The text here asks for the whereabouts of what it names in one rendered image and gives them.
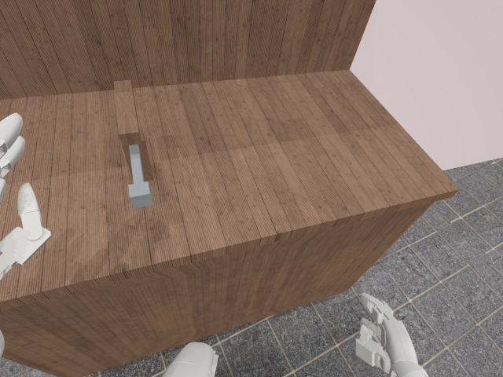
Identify left robot hand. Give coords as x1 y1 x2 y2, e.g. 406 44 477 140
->
0 113 51 282

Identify tap lever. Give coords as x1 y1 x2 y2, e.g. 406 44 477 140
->
128 145 152 208

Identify counter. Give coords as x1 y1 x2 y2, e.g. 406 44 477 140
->
0 0 460 377

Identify right robot hand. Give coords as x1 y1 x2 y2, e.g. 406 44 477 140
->
356 293 418 377

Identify right robot forearm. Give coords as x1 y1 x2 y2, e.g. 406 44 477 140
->
389 361 428 377

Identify left robot thigh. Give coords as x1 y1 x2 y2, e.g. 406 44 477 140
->
161 342 218 377

